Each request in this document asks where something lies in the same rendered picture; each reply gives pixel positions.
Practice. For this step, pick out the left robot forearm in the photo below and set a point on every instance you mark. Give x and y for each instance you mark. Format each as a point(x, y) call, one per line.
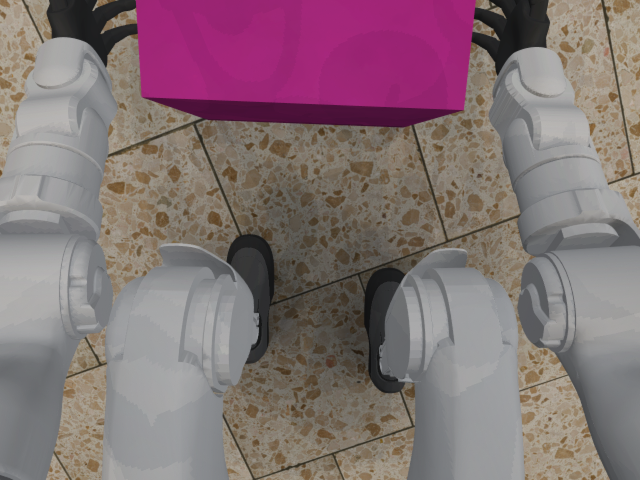
point(56, 159)

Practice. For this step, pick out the left robot upper arm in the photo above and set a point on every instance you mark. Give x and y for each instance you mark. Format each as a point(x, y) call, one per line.
point(54, 290)

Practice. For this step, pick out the robot right thigh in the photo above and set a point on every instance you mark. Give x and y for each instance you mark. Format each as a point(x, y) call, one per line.
point(446, 334)

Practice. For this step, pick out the right robot hand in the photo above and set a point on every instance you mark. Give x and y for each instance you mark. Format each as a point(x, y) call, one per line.
point(526, 25)

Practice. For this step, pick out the right robot shin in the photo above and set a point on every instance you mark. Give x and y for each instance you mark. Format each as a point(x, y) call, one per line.
point(447, 258)

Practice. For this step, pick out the right robot forearm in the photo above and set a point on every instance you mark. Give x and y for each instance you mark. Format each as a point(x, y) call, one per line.
point(555, 171)

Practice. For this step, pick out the right robot upper arm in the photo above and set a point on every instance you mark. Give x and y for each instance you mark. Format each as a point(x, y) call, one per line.
point(584, 305)

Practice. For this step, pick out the carton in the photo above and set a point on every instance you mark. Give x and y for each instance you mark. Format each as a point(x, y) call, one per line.
point(382, 63)

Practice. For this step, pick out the left robot hand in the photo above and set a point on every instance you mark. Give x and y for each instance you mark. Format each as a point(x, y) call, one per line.
point(75, 19)

